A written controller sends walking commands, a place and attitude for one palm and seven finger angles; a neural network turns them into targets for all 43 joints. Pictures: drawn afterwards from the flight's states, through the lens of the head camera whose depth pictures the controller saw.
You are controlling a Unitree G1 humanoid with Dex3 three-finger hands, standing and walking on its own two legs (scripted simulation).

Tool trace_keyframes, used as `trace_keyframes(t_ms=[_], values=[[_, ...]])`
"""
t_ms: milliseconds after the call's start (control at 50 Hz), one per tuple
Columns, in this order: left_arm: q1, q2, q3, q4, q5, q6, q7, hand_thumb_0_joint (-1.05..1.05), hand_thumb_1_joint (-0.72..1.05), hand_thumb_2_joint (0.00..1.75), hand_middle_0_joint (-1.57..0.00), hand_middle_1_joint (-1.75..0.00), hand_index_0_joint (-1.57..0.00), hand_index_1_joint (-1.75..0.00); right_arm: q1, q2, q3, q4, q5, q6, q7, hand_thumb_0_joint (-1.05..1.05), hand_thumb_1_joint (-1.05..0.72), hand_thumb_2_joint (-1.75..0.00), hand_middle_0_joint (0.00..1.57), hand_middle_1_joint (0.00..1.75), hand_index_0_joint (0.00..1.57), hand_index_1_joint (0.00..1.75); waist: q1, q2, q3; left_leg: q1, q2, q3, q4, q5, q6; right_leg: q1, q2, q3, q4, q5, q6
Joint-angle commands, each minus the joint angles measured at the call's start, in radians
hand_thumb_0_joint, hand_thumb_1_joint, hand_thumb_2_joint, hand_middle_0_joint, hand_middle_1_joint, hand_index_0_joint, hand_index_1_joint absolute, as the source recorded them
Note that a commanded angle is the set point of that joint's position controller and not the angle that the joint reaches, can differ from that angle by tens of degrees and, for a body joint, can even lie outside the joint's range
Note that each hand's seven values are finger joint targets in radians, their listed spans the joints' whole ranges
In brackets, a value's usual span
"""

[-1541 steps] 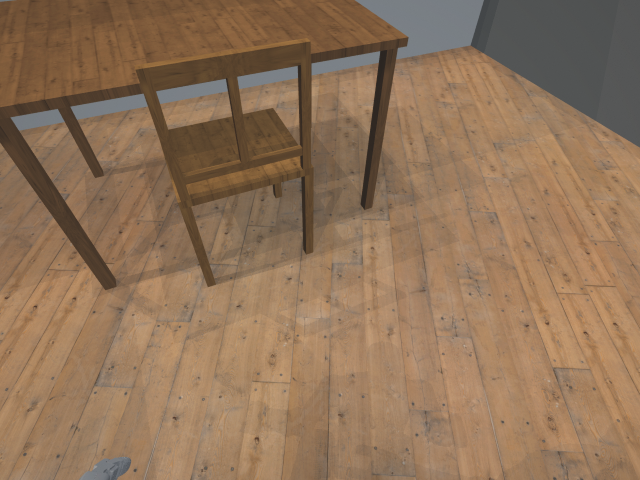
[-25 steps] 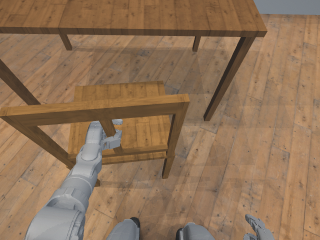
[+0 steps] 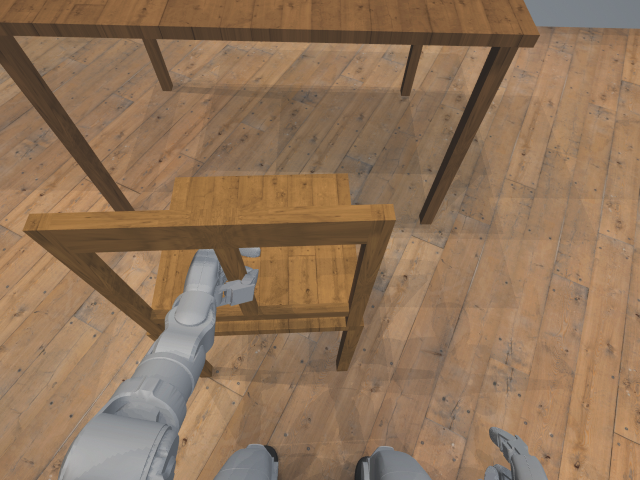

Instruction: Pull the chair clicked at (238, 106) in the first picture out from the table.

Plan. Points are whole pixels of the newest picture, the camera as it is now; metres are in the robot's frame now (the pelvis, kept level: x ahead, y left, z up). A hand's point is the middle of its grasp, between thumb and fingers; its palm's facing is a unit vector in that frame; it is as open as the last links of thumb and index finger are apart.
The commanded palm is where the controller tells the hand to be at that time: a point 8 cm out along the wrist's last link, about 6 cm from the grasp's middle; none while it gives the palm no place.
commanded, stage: step backward, pulling the chair out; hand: left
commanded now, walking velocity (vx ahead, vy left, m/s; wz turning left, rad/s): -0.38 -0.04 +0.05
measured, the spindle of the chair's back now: (239, 282) +0.39 +0.14 -0.11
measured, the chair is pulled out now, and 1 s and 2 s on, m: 0.41 0.64 0.64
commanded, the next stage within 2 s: stop walking, hand still on the chair in 0.32 s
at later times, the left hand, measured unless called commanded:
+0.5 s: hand (225, 386) +0.22 +0.13 -0.06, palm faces -0.01 -0.99 -0.16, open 5.8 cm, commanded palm +0.21 +0.18 -0.05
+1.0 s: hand (221, 465) +0.14 +0.12 -0.06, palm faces -0.07 -0.99 -0.15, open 5.8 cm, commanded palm +0.12 +0.18 -0.05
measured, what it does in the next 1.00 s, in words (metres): walks backwards: right foot, then left foot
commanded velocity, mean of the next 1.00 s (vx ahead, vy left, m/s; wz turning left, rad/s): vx -0.06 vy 0.00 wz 0.02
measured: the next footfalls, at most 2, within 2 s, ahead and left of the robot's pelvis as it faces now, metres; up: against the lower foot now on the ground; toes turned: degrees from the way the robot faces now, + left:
right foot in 0.04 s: +0.04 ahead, -0.13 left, +0.00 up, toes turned -2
left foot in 0.30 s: -0.06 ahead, +0.14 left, +0.00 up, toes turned +2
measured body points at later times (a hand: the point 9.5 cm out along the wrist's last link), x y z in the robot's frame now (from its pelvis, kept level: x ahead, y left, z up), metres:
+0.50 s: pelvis -0.12 +0.00 +0.00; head -0.04 +0.00 +0.44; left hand +0.22 +0.18 -0.05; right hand -0.02 -0.25 -0.13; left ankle -0.10 +0.14 -0.73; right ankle -0.11 -0.13 -0.73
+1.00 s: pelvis -0.12 +0.02 +0.01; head -0.12 +0.01 +0.46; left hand +0.14 +0.17 -0.05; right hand +0.01 -0.23 -0.10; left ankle -0.10 +0.14 -0.73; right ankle -0.11 -0.13 -0.73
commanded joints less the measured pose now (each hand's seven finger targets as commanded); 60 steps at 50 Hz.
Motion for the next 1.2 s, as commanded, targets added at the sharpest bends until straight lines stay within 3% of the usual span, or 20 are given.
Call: trace_keyframes(t_ms=[0, 40, 60, 100, 160, 240, 280, 300, 340, 360, 400, 420, 460, 500, 560, 660, 740, 860, 960, 1180], values=[[-0.278, 0.111, 0.006, -0.18, 0.033, -0.102, 0.009, 0.0, 0.9, 0.9, -0.5, -1.45, -0.5, -1.45, 0.085, -0.157, -0.058, -0.049, 0.012, -0.033, -0.001, 0.0, -0.9, -0.9, 0.2, 0.3, 0.2, 0.3, -0.007, 0.161, -0.476, 0.267, 0.196, -0.131, 0.019, 0.588, 0.108, 0.2, -0.012, 0.023, -0.2, 0.278, -0.006], [-0.314, 0.168, 0.014, -0.185, 0.042, -0.119, 0.005, 0.0, 0.9, 0.9, -0.5, -1.45, -0.5, -1.45, 0.064, -0.13, -0.048, -0.058, 0.023, -0.038, -0.012, 0.0, -0.9, -0.9, 0.2, 0.3, 0.2, 0.3, -0.018, -0.01, -0.468, 0.087, 0.068, -0.001, 0.105, 0.205, 0.023, 0.311, -0.17, 0.141, -0.25, 0.669, -0.05], [-0.28, 0.215, 0.046, -0.148, 0.03, -0.104, 0.008, 0.0, 0.9, 0.9, -0.5, -1.45, -0.5, -1.45, 0.061, -0.14, -0.057, -0.055, 0.037, -0.04, -0.022, 0.0, -0.9, -0.9, 0.2, 0.3, 0.2, 0.3, -0.007, -0.174, -0.472, 0.015, -0.008, 0.018, 0.239, -0.156, -0.013, 0.296, -0.278, 0.228, -0.279, 0.717, -0.12], [-0.277, 0.225, 0.077, -0.122, 0.032, -0.086, 0.013, 0.0, 0.9, 0.9, -0.5, -1.45, -0.5, -1.45, -0.018, -0.144, -0.051, -0.058, 0.031, -0.052, -0.026, 0.0, -0.9, -0.9, 0.2, 0.3, 0.2, 0.3, 0.033, -0.176, -0.464, -0.044, -0.032, -0.069, 0.459, -0.301, -0.008, 0.244, -0.355, 0.245, -0.277, 0.684, -0.167], [-0.263, 0.206, 0.076, -0.134, 0.036, -0.076, 0.02, 0.0, 0.9, 0.9, -0.5, -1.45, -0.5, -1.45, -0.009, -0.132, -0.015, -0.029, 0.016, -0.057, -0.035, 0.0, -0.9, -0.9, 0.2, 0.3, 0.2, 0.3, 0.016, -0.099, -0.469, -0.01, -0.018, -0.061, 0.267, -0.249, -0.008, 0.299, -0.293, 0.138, -0.214, 0.741, -0.141], [-0.25, 0.158, 0.034, -0.12, 0.009, -0.063, 0.021, 0.0, 0.9, 0.9, -0.5, -1.45, -0.5, -1.45, 0.07, -0.148, -0.016, -0.017, 0.028, -0.055, -0.05, 0.0, -0.9, -0.9, 0.2, 0.3, 0.2, 0.3, -0.004, -0.16, -0.491, 0.185, -0.001, 0.021, -0.143, 0.013, 0.008, 0.251, -0.194, 0.088, -0.18, 0.48, -0.048], [-0.279, 0.122, 0.003, -0.135, 0.006, -0.063, 0.016, 0.0, 0.9, 0.9, -0.5, -1.45, -0.5, -1.45, 0.076, -0.199, -0.034, -0.039, 0.026, -0.05, -0.048, 0.0, -0.9, -0.9, 0.2, 0.3, 0.2, 0.3, 0.013, 0.07, -0.445, 0.216, 0.16, -0.131, -0.192, 0.306, 0.086, 0.129, -0.055, 0.005, -0.075, 0.253, 0.017], [-0.29, 0.088, -0.006, -0.124, 0.009, -0.06, 0.011, 0.0, 0.9, 0.9, -0.5, -1.45, -0.5, -1.45, 0.089, -0.187, -0.04, -0.042, 0.024, -0.041, -0.036, 0.0, -0.9, -0.9, 0.2, 0.3, 0.2, 0.3, 0.015, 0.126, -0.444, 0.226, 0.217, -0.155, -0.154, 0.419, 0.122, 0.099, -0.014, -0.002, -0.006, 0.186, 0.019], [-0.384, 0.063, -0.026, -0.202, 0.012, -0.072, 0.002, 0.0, 0.9, 0.9, -0.5, -1.45, -0.5, -1.45, 0.04, -0.144, -0.026, -0.064, -0.001, -0.04, -0.021, 0.0, -0.9, -0.9, 0.2, 0.3, 0.2, 0.3, 0.008, 0.287, -0.447, 0.251, 0.284, -0.251, -0.173, 0.517, 0.174, 0.03, -0.018, 0.02, 0.137, -0.108, 0.003], [-0.391, 0.079, -0.012, -0.213, 0.012, -0.07, 0.007, 0.0, 0.9, 0.9, -0.5, -1.45, -0.5, -1.45, 0.05, -0.144, -0.032, -0.057, -0.001, -0.041, -0.017, 0.0, -0.9, -0.9, 0.2, 0.3, 0.2, 0.3, 0.011, 0.294, -0.446, 0.268, 0.29, -0.251, -0.155, 0.56, 0.188, 0.014, -0.01, 0.031, 0.152, -0.144, -0.004], [-0.338, 0.077, -0.002, -0.147, 0.011, -0.068, 0.011, 0.0, 0.9, 0.9, -0.5, -1.45, -0.5, -1.45, 0.099, -0.159, -0.044, -0.041, 0.007, -0.046, -0.004, 0.0, -0.9, -0.9, 0.2, 0.3, 0.2, 0.3, 0.009, 0.218, -0.422, 0.362, 0.279, -0.206, -0.051, 0.733, 0.175, 0.017, -0.008, 0.044, 0.004, -0.05, -0.011], [-0.3, 0.09, -0.005, -0.328, 0.01, -0.078, 0.004, 0.0, 0.9, 0.9, -0.5, -1.45, -0.5, -1.45, 0.098, -0.154, -0.047, -0.087, 0.016, -0.049, 0.007, 0.0, -0.9, -0.9, 0.2, 0.3, 0.2, 0.3, 0.015, 0.199, -0.455, 0.383, 0.26, -0.193, -0.023, 0.703, 0.157, 0.092, -0.009, 0.044, -0.098, 0.021, -0.012], [-0.233, 0.101, 0.002, -0.309, 0.011, -0.065, -0.004, 0.0, 0.9, 0.9, -0.5, -1.45, -0.5, -1.45, 0.091, -0.157, -0.034, -0.096, 0.027, -0.053, -0.002, 0.0, -0.9, -0.9, 0.2, 0.3, 0.2, 0.3, 0.016, 0.121, -0.46, 0.297, 0.201, -0.162, -0.007, 0.461, 0.119, 0.245, -0.01, 0.039, -0.271, 0.191, -0.007], [-0.184, 0.1, -0.016, -0.341, 0.016, -0.047, -0.008, 0.0, 0.9, 0.9, -0.5, -1.45, -0.5, -1.45, 0.063, -0.131, -0.017, -0.124, 0.034, -0.058, -0.008, 0.0, -0.9, -0.9, 0.2, 0.3, 0.2, 0.3, -0.002, 0.058, -0.446, 0.183, 0.113, -0.063, -0.032, 0.166, 0.067, 0.321, -0.08, 0.095, -0.292, 0.287, -0.024], [-0.114, 0.187, 0.052, -0.319, 0.005, -0.009, 0.014, 0.0, 0.9, 0.9, -0.5, -1.45, -0.5, -1.45, 0.059, -0.143, -0.031, -0.105, 0.043, -0.056, -0.023, 0.0, -0.9, -0.9, 0.2, 0.3, 0.2, 0.3, 0.0, -0.098, -0.443, 0.2, 0.031, -0.002, -0.037, -0.077, 0.032, 0.245, -0.137, 0.167, -0.33, 0.067, -0.067], [-0.046, 0.151, 0.027, -0.348, 0.013, -0.01, 0.015, 0.0, 0.9, 0.9, -0.5, -1.45, -0.5, -1.45, 0.016, -0.116, -0.009, -0.104, 0.024, -0.056, -0.028, 0.0, -0.9, -0.9, 0.2, 0.3, 0.2, 0.3, 0.005, 0.009, -0.356, 0.243, 0.026, 0.0, -0.108, -0.086, 0.06, 0.15, -0.109, 0.136, -0.36, -0.105, -0.025], [0.019, 0.104, 0.003, -0.32, 0.016, -0.015, 0.015, 0.0, 0.9, 0.9, -0.5, -1.45, -0.5, -1.45, 0.007, -0.097, -0.003, -0.11, 0.019, -0.044, -0.031, 0.0, -0.9, -0.9, 0.2, 0.3, 0.2, 0.3, 0.011, -0.116, -0.275, 0.217, 0.006, 0.007, -0.08, -0.105, 0.059, 0.094, -0.131, 0.155, -0.41, -0.2, -0.033], [0.124, 0.051, -0.043, -0.346, 0.018, -0.021, 0.009, 0.0, 0.9, 0.9, -0.5, -1.45, -0.5, -1.45, -0.011, -0.094, 0.002, -0.112, 0.013, -0.047, -0.036, 0.0, -0.9, -0.9, 0.2, 0.3, 0.2, 0.3, 0.013, -0.03, -0.235, 0.244, 0.042, -0.041, -0.165, 0.005, 0.075, 0.082, -0.078, 0.085, -0.346, -0.029, -0.019], [0.199, 0.034, -0.069, -0.406, 0.027, -0.028, 0.01, 0.0, 0.9, 0.9, -0.5, -1.45, -0.5, -1.45, -0.013, -0.103, 0.005, -0.124, 0.009, -0.057, -0.03, 0.0, -0.9, -0.9, 0.2, 0.3, 0.2, 0.3, 0.025, 0.063, -0.297, 0.26, 0.069, -0.057, -0.193, 0.196, 0.077, 0.16, -0.054, 0.047, -0.264, 0.191, -0.012], [0.285, 0.026, -0.083, -0.48, 0.033, -0.004, 0.017, 0.0, 0.9, 0.9, -0.5, -1.45, -0.5, -1.45, -0.01, -0.099, 0.007, -0.136, 0.003, -0.051, -0.025, 0.0, -0.9, -0.9, 0.2, 0.3, 0.2, 0.3, 0.026, -0.005, -0.352, 0.305, 0.07, -0.033, -0.175, 0.265, 0.065, 0.195, -0.066, 0.056, -0.271, 0.308, -0.015]])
